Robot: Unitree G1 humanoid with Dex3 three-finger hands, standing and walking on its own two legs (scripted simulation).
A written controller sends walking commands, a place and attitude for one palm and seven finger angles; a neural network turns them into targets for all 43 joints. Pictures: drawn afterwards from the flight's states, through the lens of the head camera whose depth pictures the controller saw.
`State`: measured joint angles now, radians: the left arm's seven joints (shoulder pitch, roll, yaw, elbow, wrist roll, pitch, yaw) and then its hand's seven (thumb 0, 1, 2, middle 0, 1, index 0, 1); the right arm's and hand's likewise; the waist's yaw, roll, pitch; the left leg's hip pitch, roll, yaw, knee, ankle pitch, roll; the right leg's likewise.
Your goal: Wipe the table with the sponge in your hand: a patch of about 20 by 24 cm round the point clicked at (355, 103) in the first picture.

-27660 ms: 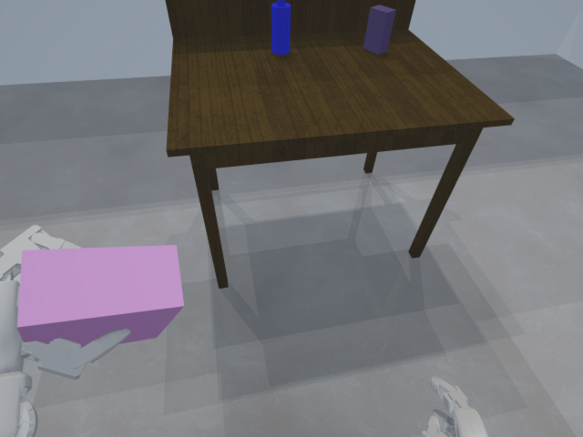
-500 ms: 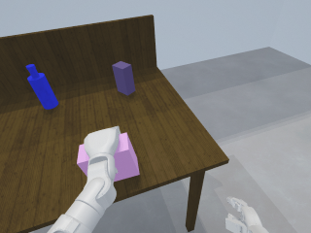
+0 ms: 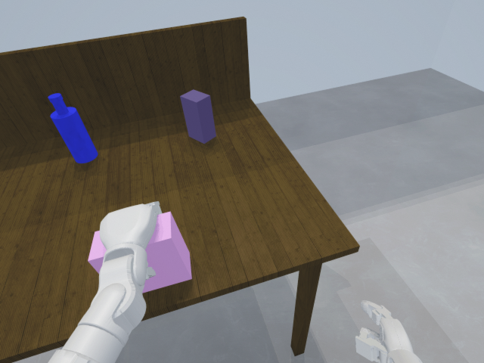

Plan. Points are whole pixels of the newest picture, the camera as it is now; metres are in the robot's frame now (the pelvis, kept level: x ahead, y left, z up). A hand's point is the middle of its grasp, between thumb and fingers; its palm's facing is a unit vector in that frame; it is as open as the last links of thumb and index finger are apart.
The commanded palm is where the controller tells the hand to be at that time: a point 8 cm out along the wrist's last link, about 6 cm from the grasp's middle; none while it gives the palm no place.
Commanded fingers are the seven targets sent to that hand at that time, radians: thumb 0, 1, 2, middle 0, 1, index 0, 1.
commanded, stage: wipe forward along the middle lane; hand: left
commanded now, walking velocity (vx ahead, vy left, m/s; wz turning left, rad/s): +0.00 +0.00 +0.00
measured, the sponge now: (149, 262) +0.29 +0.22 +0.01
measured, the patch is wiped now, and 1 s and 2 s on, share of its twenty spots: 0.95 0.95 0.95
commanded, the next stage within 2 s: slide back across to the first lane in 1.68 s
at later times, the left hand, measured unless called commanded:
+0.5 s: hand (130, 233) +0.32 +0.26 +0.05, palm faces -0.06 -0.04 -1.00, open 10.1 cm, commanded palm +0.31 +0.25 +0.09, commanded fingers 0.00 0.10 1.30 -1.20 -1.60 -1.20 -1.60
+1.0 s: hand (129, 213) +0.37 +0.28 +0.05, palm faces -0.08 -0.02 -1.00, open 10.1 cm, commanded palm +0.36 +0.28 +0.09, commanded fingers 0.00 0.10 1.30 -1.20 -1.60 -1.20 -1.60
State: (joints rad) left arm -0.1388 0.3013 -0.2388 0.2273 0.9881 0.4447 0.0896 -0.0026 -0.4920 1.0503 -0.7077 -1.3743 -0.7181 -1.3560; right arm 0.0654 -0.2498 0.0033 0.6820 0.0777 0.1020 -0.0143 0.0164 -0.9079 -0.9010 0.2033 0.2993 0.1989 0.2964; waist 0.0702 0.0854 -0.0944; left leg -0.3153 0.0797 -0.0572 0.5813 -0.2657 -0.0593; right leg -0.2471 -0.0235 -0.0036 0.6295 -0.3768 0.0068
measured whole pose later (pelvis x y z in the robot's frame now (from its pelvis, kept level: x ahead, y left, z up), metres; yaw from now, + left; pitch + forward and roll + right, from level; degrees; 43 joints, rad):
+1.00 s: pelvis -0.02 +0.01 -0.01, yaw +0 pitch +7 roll -1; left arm -0.59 0.41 -0.11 0.81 1.01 0.29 0.14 0.00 -0.52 1.06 -0.74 -1.36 -0.75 -1.34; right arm 0.19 -0.26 -0.02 0.73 0.08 0.11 -0.05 0.01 -0.91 -0.90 0.20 0.30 0.20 0.30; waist -0.01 0.06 -0.11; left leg -0.53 0.08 -0.08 0.67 -0.26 -0.06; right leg -0.45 -0.02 -0.01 0.69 -0.36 0.02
